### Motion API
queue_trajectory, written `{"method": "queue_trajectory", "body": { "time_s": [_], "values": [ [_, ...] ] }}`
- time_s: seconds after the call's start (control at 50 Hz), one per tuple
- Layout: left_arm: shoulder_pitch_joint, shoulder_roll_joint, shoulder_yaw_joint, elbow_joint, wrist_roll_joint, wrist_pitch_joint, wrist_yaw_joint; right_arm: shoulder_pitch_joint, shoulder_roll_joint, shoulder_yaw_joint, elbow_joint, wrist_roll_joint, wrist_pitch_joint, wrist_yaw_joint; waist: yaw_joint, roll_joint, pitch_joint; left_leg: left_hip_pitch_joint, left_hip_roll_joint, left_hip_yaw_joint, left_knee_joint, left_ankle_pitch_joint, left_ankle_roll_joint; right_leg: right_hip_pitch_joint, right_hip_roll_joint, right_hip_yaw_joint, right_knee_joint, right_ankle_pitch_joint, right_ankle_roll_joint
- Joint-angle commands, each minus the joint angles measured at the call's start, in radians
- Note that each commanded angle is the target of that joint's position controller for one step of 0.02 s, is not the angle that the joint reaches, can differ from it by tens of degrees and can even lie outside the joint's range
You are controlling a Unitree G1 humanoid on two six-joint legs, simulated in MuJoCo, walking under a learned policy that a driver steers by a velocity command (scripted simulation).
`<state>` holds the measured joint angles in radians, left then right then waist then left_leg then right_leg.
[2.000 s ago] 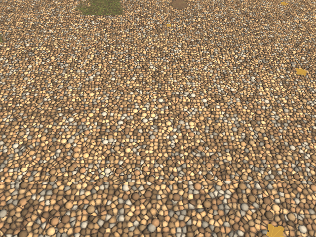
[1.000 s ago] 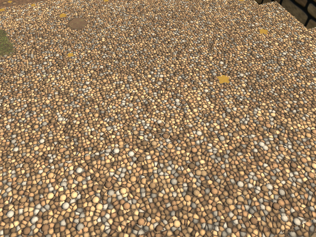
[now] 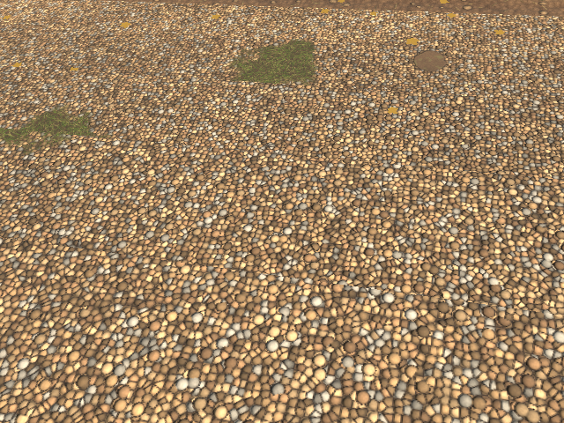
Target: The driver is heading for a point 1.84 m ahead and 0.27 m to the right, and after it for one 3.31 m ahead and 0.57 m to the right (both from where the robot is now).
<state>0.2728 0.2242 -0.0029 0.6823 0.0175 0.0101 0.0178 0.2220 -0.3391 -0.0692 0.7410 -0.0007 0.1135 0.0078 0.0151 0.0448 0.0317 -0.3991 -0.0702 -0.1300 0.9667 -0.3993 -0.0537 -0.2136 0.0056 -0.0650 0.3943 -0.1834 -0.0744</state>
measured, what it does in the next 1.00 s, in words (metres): walks ahead: left foot, then right foot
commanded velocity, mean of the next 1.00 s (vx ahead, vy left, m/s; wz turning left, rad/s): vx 0.31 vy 0.00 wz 0.07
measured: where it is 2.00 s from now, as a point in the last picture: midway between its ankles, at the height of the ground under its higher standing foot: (301, 326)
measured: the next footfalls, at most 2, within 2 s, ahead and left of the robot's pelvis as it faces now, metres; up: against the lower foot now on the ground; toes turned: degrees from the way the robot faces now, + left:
left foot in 0.16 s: +0.01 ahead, +0.12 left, +0.00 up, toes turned -2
right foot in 0.52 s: +0.10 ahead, -0.08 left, +0.00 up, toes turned +1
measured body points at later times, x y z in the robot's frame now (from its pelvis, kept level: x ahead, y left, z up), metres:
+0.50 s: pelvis +0.05 +0.00 -0.01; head +0.04 -0.01 +0.44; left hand +0.16 +0.27 -0.11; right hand +0.08 -0.28 -0.15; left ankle -0.03 +0.12 -0.75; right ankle +0.05 -0.08 -0.74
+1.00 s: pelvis +0.28 +0.00 -0.05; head +0.30 +0.00 +0.40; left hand +0.17 +0.26 -0.17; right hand +0.50 -0.23 -0.14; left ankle +0.48 +0.14 -0.74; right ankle +0.06 -0.08 -0.75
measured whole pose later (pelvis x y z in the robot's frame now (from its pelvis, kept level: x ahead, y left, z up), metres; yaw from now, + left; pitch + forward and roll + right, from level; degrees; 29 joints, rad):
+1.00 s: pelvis +0.28 +0.00 -0.05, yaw +1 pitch +1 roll -1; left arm 0.57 0.25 0.02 0.97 0.03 -0.11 0.02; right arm 0.01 -0.27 -0.06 0.82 -0.04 -0.02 0.06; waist 0.08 0.04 0.02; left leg -0.67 0.06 0.02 0.61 0.43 0.08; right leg 0.14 0.09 -0.01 0.43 -0.58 -0.07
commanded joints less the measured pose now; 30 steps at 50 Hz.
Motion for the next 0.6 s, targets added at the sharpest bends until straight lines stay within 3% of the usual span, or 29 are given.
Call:
{"method": "queue_trajectory", "body": {
  "time_s": [0.02, 0.1, 0.14, 0.16, 0.18, 0.2, 0.24, 0.28, 0.32, 0.38, 0.44, 0.48, 0.5, 0.52, 0.54, 0.56, 0.58, 0.6],
  "values": [
    [-0.009, 0.158, 0.045, -0.046, 0.004, -0.012, -0.007, -0.03, -0.034, 0.004, -0.056, -0.002, -0.012, -0.005, 0.004, -0.195, -0.046, -0.003, 0.011, 0.058, -0.178, -0.045, 0.023, 0.081, -0.232, 0.234, -0.133, 0.061, -0.143],
    [-0.003, 0.179, 0.054, -0.025, 0.008, 0.009, -0.022, -0.015, -0.015, 0.024, -0.039, -0.001, -0.027, -0.008, -0.006, -0.201, -0.047, 0.146, 0.014, 0.122, -0.426, 0.005, 0.064, 0.021, -0.225, 0.242, -0.097, 0.068, -0.151],
    [0.011, 0.176, 0.054, -0.008, -0.003, 0.016, -0.023, 0.036, -0.006, 0.036, -0.016, -0.014, -0.043, -0.012, -0.043, -0.152, -0.06, 0.322, 0.039, 0.094, -0.688, 0.226, 0.099, -0.06, -0.202, 0.211, -0.046, 0.103, -0.08],
    [0.02, 0.132, 0.041, -0.02, -0.005, 0.01, -0.028, 0.055, -0.041, 0.039, -0.017, -0.035, -0.058, -0.017, -0.037, -0.049, -0.113, 0.445, 0.174, -0.076, -0.742, 0.152, 0.133, -0.153, -0.159, 0.165, 0.029, -0.047, -0.017],
    [0.016, 0.063, 0.022, -0.05, -0.014, 0.005, -0.032, 0.044, -0.132, 0.016, -0.022, -0.028, -0.064, -0.019, -0.015, 0.12, -0.097, 0.414, 0.316, -0.267, -0.757, 0.009, 0.217, -0.245, 0.002, 0.026, 0.132, -0.226, 0.028],
    [-0.043, 0.113, 0.027, -0.051, 0.01, 0.011, -0.032, 0.079, -0.144, -0.001, 0.009, -0.025, -0.067, -0.018, -0.077, 0.148, -0.011, 0.301, 0.352, -0.323, -0.804, -0.156, 0.283, -0.271, 0.011, 0.034, 0.239, -0.28, 0.03],
    [-0.072, 0.171, 0.054, -0.052, 0.001, 0.008, -0.046, 0.056, -0.094, 0.013, 0.021, -0.029, -0.078, -0.023, -0.065, 0.12, 0.064, 0.313, 0.323, -0.318, -0.87, -0.227, 0.279, -0.373, 0.001, 0.077, 0.358, -0.243, 0.035],
    [-0.028, 0.187, 0.065, -0.027, 0.009, -0.001, -0.056, 0.049, -0.065, 0.018, 0.028, -0.015, -0.092, -0.031, -0.044, 0.094, 0.051, 0.364, 0.273, -0.244, -0.866, -0.117, 0.261, -0.384, -0.009, 0.079, 0.386, -0.182, 0.051],
    [-0.031, 0.161, 0.06, -0.019, 0.016, -0.009, -0.061, 0.063, -0.059, 0.017, 0.04, -0.01, -0.112, -0.028, -0.044, 0.075, 0.032, 0.359, 0.248, -0.187, -0.853, -0.032, 0.262, -0.349, -0.006, 0.062, 0.384, -0.145, 0.061],
    [-0.058, 0.12, 0.044, -0.027, 0.022, -0.003, -0.066, 0.084, -0.07, 0.003, 0.063, -0.015, -0.131, -0.015, -0.052, 0.1, 0.036, 0.232, 0.227, -0.124, -0.845, 0.014, 0.27, -0.211, 0.005, 0.017, 0.371, -0.128, 0.063],
    [-0.029, 0.136, 0.044, -0.025, 0.011, -0.006, -0.062, 0.071, -0.083, -0.01, 0.06, -0.014, -0.137, 0.005, -0.03, 0.091, 0.045, 0.145, 0.245, -0.125, -0.804, 0.039, 0.27, -0.079, 0.004, 0.016, 0.272, -0.186, 0.035],
    [0.115, 0.129, 0.047, 0.025, 0.015, -0.017, -0.047, 0.045, -0.08, -0.012, 0.061, -0.006, -0.136, 0.002, 0.049, 0.044, 0.041, 0.035, 0.229, -0.106, -0.698, 0.087, 0.24, 0.138, 0.025, 0.004, 0.108, -0.109, 0.017],
    [0.23, 0.151, 0.055, 0.065, 0.02, -0.025, -0.035, 0.046, -0.052, -0.003, 0.063, -0.004, -0.136, -0.001, 0.102, -0.025, 0.015, -0.04, 0.186, -0.07, -0.567, 0.108, 0.216, 0.284, 0.019, 0.044, 0.028, -0.136, 0.013],
    [0.323, 0.231, 0.07, 0.071, 0.036, -0.04, -0.025, 0.049, 0.032, 0.019, 0.038, -0.011, -0.14, 0.003, 0.128, -0.266, -0.033, -0.125, 0.075, 0.053, -0.213, -0.004, 0.165, 0.374, -0.236, 0.38, -0.148, -0.372, -0.024],
    [0.287, 0.341, 0.099, 0.056, 0.006, -0.037, -0.028, 0.066, 0.0, 0.011, 0.015, -0.012, -0.145, 0.002, 0.073, -0.326, 0.019, -0.305, -0.028, 0.095, -0.062, -0.115, 0.153, 0.303, -0.386, 0.723, -0.239, -0.431, -0.132],
    [0.233, 0.28, 0.09, 0.052, -0.006, -0.036, -0.033, 0.039, -0.074, -0.008, 0.028, -0.025, -0.14, 0.0, 0.043, -0.188, 0.074, -0.318, 0.043, 0.025, 0.036, -0.065, 0.162, 0.21, -0.38, 0.687, -0.223, -0.411, -0.181],
    [0.158, 0.211, 0.071, 0.036, -0.01, -0.045, -0.045, 0.028, -0.071, -0.011, 0.035, -0.02, -0.138, 0.011, 0.003, -0.126, 0.094, -0.29, 0.084, 0.013, 0.046, 0.023, 0.158, 0.151, -0.325, 0.579, -0.216, -0.311, -0.173],
    [0.132, 0.178, 0.061, 0.029, -0.006, -0.055, -0.047, 0.043, -0.063, -0.011, 0.051, -0.015, -0.138, 0.018, -0.011, -0.124, 0.07, -0.261, 0.105, 0.026, 0.029, 0.077, 0.147, 0.154, -0.279, 0.49, -0.234, -0.234, -0.146]
  ]
}}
